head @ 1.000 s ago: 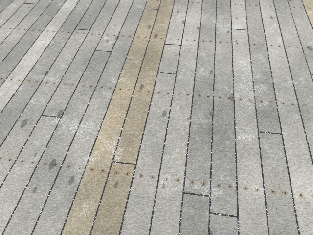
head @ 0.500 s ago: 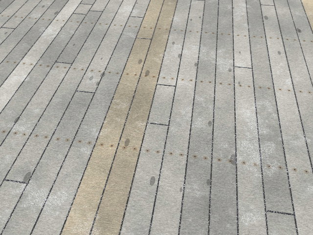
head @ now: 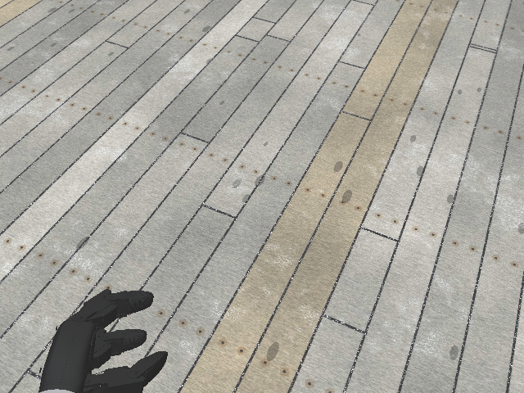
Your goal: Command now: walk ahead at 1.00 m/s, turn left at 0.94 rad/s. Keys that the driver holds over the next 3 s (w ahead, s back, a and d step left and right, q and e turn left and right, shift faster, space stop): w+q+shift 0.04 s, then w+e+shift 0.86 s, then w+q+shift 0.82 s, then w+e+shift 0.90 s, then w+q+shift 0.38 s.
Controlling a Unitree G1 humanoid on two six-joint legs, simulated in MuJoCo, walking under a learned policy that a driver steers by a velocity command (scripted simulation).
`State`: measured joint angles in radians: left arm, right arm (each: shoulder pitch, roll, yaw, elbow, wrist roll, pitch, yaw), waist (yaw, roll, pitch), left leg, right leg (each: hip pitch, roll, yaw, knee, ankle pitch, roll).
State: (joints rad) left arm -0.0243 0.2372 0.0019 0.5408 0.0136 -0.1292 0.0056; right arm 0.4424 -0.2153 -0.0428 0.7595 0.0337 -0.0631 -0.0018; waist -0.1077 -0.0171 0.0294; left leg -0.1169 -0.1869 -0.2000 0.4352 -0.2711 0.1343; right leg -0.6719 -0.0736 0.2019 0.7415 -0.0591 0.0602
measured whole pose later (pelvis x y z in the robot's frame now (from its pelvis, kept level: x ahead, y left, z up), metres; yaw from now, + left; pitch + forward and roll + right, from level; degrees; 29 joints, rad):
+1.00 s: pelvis +0.85 -0.17 -0.05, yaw -29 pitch -1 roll +1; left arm 0.12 0.33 0.05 0.61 -0.02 -0.03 -0.05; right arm 0.35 -0.30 -0.04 0.83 0.03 -0.10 0.01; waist -0.04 0.00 0.08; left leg -0.02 0.06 0.04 1.20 -0.44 0.00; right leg -0.59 0.05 -0.10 0.83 -0.24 -0.14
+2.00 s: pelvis +1.75 -0.42 -0.01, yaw +1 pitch +1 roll -2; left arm 0.24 0.29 0.06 0.67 -0.01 -0.13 -0.02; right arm 0.30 -0.27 -0.02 0.79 0.00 -0.08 0.01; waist 0.01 0.01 0.03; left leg -0.25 -0.10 -0.10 1.28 -0.38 0.09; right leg -0.38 0.12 0.02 0.53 -0.18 -0.05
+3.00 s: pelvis +2.60 -0.67 +0.00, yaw -27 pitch -2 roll -2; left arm 0.42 0.26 0.06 0.81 0.02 -0.11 -0.03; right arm 0.20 -0.30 -0.04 0.78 0.05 -0.04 0.01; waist 0.06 0.05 0.03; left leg -0.73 0.14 -0.09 1.17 -0.10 0.03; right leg -0.03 0.05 -0.18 0.36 -0.30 -0.05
